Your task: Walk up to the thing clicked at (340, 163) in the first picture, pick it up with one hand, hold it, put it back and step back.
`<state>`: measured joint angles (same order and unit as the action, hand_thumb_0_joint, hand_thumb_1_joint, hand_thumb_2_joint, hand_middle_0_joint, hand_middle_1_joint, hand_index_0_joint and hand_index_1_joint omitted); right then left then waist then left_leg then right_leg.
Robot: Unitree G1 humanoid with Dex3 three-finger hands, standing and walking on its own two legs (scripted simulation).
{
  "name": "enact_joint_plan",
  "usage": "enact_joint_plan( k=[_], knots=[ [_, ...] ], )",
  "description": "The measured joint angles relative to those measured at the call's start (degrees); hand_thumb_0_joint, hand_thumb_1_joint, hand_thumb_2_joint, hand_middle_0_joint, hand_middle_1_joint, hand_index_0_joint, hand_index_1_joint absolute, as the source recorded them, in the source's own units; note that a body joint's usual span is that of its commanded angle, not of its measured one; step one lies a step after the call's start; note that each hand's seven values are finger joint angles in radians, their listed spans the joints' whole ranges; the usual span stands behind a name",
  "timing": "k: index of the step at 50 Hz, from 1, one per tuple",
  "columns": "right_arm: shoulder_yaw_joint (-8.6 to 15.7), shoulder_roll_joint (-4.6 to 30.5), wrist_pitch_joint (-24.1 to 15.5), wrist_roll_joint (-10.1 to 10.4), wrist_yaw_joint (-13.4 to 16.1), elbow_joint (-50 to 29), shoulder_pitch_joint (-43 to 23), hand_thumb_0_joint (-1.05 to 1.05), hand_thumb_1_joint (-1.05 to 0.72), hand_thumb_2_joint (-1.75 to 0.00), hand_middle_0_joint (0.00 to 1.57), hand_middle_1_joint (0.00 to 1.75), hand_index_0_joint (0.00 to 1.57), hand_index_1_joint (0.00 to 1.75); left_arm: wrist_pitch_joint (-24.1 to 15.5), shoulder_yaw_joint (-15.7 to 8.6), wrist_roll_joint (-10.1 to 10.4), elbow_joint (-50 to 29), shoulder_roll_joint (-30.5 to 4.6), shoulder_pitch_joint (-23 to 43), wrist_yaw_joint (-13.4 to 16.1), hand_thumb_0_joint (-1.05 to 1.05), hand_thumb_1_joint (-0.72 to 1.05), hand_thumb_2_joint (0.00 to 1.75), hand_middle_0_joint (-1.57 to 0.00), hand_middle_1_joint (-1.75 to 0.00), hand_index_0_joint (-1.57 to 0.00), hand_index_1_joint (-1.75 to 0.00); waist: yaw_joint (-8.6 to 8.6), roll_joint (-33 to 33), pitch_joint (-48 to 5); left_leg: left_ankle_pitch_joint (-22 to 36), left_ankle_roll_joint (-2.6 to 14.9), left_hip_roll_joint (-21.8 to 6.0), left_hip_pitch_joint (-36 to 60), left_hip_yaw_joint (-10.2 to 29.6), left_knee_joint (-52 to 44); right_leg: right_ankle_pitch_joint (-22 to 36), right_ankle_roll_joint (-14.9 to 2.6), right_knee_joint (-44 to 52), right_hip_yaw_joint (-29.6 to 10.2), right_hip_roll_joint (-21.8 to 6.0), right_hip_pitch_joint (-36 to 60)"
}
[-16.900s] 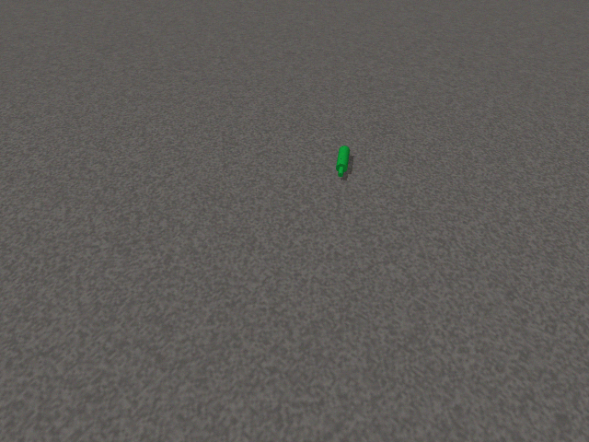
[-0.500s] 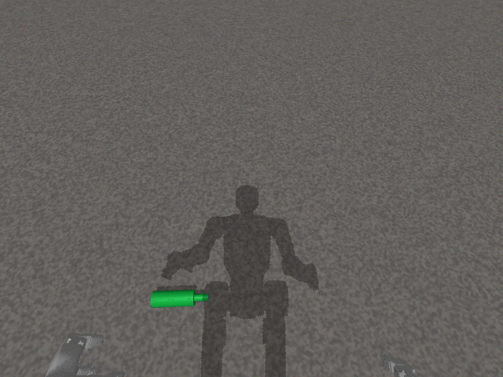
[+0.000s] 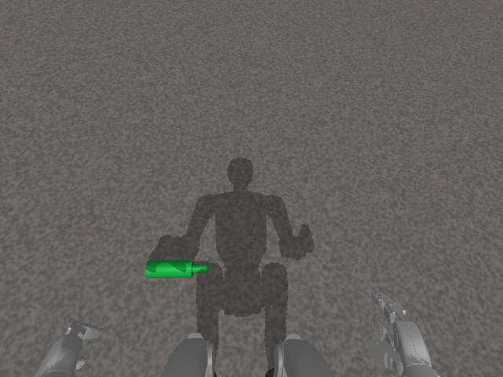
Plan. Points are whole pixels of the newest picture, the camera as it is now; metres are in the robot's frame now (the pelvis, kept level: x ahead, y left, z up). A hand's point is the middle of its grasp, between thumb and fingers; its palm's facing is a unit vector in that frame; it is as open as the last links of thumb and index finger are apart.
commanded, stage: rise first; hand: left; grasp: from above
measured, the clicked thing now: (177, 268) +0.46 +0.22 -0.65
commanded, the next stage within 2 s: none
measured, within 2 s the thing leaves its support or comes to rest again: neither
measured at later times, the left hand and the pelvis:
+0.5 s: hand (126, 307) +0.28 +0.28 -0.35, palm faces -0.48 -0.32 -0.82, open 13.9 cm; pelvis -0.07 -0.01 -0.20, yaw -2 degrees
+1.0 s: hand (140, 281) +0.37 +0.29 -0.45, palm faces -0.49 -0.04 -0.87, open 14.1 cm; pelvis -0.08 +0.01 -0.29, yaw -6 degrees
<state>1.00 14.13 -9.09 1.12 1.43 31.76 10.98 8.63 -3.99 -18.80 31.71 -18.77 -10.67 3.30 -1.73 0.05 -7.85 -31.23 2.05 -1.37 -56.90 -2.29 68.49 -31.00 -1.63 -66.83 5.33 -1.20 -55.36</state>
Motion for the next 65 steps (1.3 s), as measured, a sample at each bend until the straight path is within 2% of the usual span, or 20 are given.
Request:
enact_joint_plan(
  k=[9,15,21,29,38,45,54,58,65],
  knots=[
    [0.6,2.0,-2.7,-0.2,-1.9,2.2,-3.7,0.00,-0.93,-0.90,0.20,0.30,0.20,0.30,-7.1,0.0,-11.2,6.4,-3.1,11.7,2.0,0.00,-0.54,0.95,-0.12,-1.06,-0.13,-1.06,-0.14,0.3,-3.3,-5.3,0.64,-0.2,-21.5,-0.6,18.5,-5.6,-0.16,-19.3,-0.6,-1.0,-21.9],
    [1.8,2.5,-2.2,-0.2,-2.8,5.4,-5.6,0.00,-0.92,-0.90,0.20,0.30,0.20,0.30,-10.7,-0.1,-18.4,10.2,-5.4,21.3,4.1,0.00,-0.54,0.97,-0.11,-1.07,-0.11,-1.07,0.06,-0.4,-3.6,-7.0,0.92,-0.7,-34.9,-0.5,29.6,-7.4,-0.79,-30.4,-0.4,-1.3,-35.2],
    [2.3,2.0,-1.1,-0.8,-3.9,8.0,-5.4,0.01,-0.92,-0.90,0.20,0.30,0.20,0.30,-14.2,-0.3,-24.8,17.7,-8.9,32.2,5.1,0.00,-0.53,0.99,-0.10,-1.05,-0.10,-1.06,0.02,-0.8,-2.6,-6.9,1.06,-1.3,-46.0,0.3,38.1,-7.4,-1.56,-38.5,0.5,-1.5,-45.9],
    [1.9,1.1,0.6,-2.3,-4.8,10.7,-3.7,0.01,-0.88,-0.89,0.20,0.30,0.20,0.30,-20.4,-1.2,-33.5,27.9,-14.7,44.5,6.5,0.00,-0.49,1.00,-0.09,-1.03,-0.09,-1.04,-1.93,-0.8,-0.8,-6.3,1.24,-2.0,-56.9,1.7,47.2,-6.6,-2.50,-46.7,2.2,-1.8,-56.0],
    [1.0,1.1,4.0,-4.1,-5.7,12.1,-2.1,0.00,-0.87,-0.89,0.20,0.30,0.20,0.30,-23.9,-2.6,-42.2,36.1,-20.2,52.5,9.4,0.00,-0.49,1.01,-0.07,-1.03,-0.07,-1.04,-5.19,-0.5,0.7,-6.4,2.17,-2.7,-63.8,2.7,53.5,-6.0,-2.36,-51.7,3.3,-1.7,-62.0],
    [-0.2,1.4,6.1,-5.4,-6.9,12.1,-1.8,0.00,-0.89,-0.89,0.20,0.30,0.20,0.30,-26.1,-2.7,-47.5,40.2,-23.3,56.1,11.6,0.00,-0.50,1.02,-0.06,-1.02,-0.07,-1.02,-7.03,-0.1,1.5,-7.2,2.98,-2.8,-67.6,2.7,57.2,-6.6,-1.89,-55.0,3.4,-1.9,-65.3],
    [-1.9,1.0,7.3,-7.6,-8.6,11.4,-3.4,0.00,-0.91,-0.90,0.20,0.30,0.20,0.30,-29.0,-3.6,-54.0,43.6,-26.5,60.2,14.8,0.00,-0.50,1.00,-0.08,-0.99,-0.09,-0.99,-8.33,0.9,3.7,-7.7,3.53,-3.2,-71.3,3.0,61.5,-6.9,-1.80,-58.9,3.8,-2.0,-68.7],
    [-2.5,0.8,7.4,-8.4,-9.1,11.0,-4.1,0.00,-0.91,-0.90,0.20,0.30,0.20,0.30,-29.4,-4.2,-55.3,45.2,-27.7,62.0,16.3,0.00,-0.49,0.98,-0.10,-0.97,-0.11,-0.97,-8.65,1.2,4.8,-7.9,3.66,-3.5,-72.5,3.3,63.1,-6.9,-1.92,-60.2,4.1,-1.9,-69.9],
    [-3.4,1.0,6.9,-9.2,-9.3,10.4,-4.4,0.00,-0.92,-0.90,0.20,0.30,0.20,0.30,-27.8,-5.1,-55.6,48.3,-29.4,64.6,17.7,0.00,-0.47,0.96,-0.11,-0.97,-0.12,-0.97,-9.37,1.4,5.8,-8.4,3.71,-4.0,-74.4,4.1,65.2,-6.9,-2.11,-61.8,4.9,-1.6,-71.6]
  ],
)
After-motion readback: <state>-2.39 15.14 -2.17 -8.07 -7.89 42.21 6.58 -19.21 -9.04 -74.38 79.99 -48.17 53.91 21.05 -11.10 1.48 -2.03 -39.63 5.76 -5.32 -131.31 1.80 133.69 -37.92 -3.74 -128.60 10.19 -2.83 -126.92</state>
